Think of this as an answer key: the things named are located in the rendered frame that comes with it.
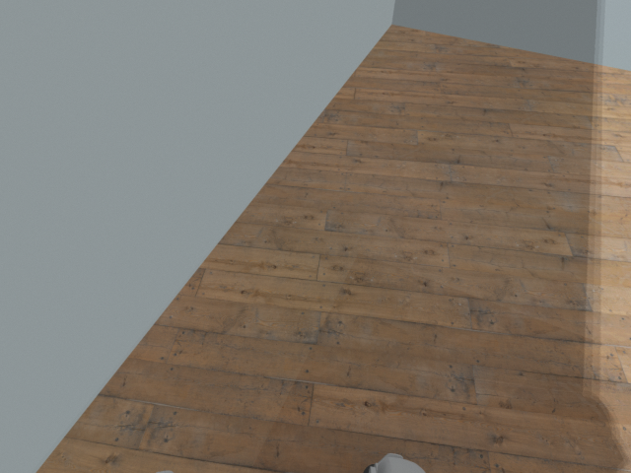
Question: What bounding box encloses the right robot shin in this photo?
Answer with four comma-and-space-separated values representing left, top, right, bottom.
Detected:
378, 453, 403, 463

